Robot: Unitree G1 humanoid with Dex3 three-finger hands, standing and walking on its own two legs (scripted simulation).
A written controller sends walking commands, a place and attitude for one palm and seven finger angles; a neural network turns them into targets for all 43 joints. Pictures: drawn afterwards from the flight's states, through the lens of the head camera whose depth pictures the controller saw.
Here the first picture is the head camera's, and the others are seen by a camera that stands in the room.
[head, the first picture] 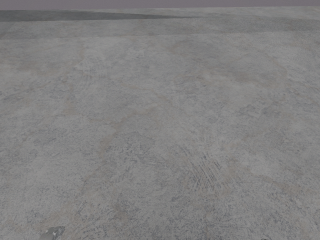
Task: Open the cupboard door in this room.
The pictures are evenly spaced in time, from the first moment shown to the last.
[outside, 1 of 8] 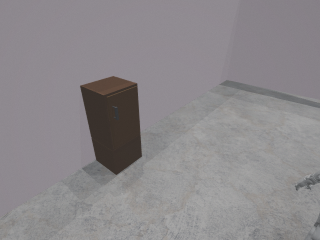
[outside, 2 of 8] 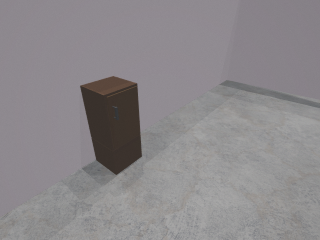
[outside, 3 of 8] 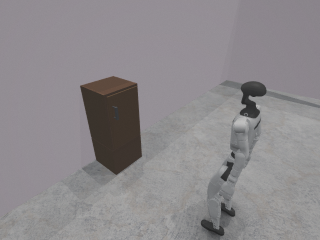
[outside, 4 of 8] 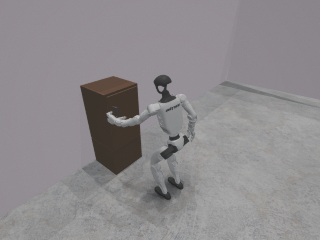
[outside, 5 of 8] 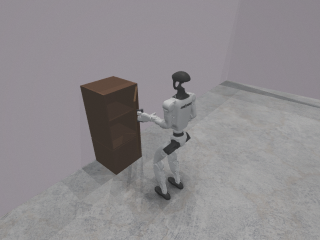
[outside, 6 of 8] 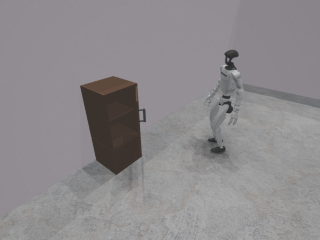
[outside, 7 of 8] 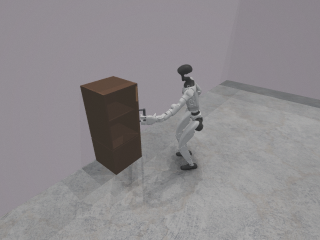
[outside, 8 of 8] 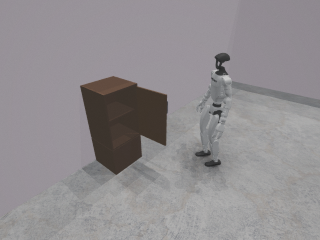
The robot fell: no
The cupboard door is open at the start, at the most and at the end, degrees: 0 93 93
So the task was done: yes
